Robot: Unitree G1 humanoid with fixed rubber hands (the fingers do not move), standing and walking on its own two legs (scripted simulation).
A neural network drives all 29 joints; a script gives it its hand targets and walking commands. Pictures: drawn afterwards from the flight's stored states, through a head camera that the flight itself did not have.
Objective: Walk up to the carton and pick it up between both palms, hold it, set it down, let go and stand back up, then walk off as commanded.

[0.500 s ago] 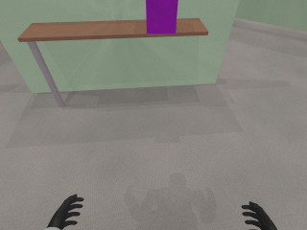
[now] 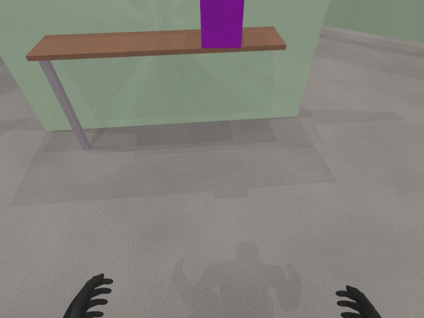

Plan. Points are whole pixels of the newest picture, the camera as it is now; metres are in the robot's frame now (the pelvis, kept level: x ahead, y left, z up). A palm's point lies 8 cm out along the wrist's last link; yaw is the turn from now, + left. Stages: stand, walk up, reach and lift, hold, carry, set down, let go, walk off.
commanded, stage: stand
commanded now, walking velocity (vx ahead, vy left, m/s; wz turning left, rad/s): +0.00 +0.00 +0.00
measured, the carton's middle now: (221, 14) +1.46 +0.01 +0.05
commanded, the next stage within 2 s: walk up in 0.22 s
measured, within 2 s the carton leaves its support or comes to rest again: neither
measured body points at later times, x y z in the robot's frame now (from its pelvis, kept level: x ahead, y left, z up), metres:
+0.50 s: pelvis +0.00 +0.00 +0.00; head -0.02 -0.01 +0.45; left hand +0.15 +0.27 -0.07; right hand +0.13 -0.29 -0.09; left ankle +0.03 +0.13 -0.71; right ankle +0.03 -0.11 -0.72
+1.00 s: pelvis +0.12 -0.01 +0.00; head +0.12 +0.01 +0.45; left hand +0.29 +0.28 -0.08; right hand +0.14 -0.32 -0.08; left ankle +0.04 +0.15 -0.72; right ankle +0.24 -0.11 -0.70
